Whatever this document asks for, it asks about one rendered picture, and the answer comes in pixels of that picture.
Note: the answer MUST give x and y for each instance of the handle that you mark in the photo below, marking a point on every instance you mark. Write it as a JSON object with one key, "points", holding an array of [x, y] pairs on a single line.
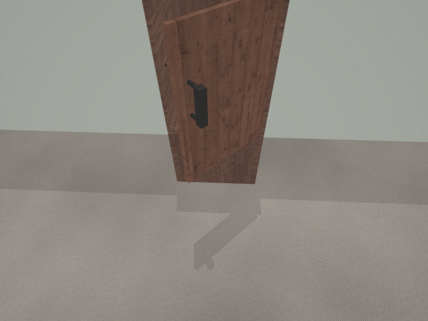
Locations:
{"points": [[200, 98]]}

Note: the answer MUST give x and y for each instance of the cupboard door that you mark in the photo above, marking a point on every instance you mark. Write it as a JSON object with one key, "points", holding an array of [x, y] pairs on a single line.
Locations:
{"points": [[229, 48]]}

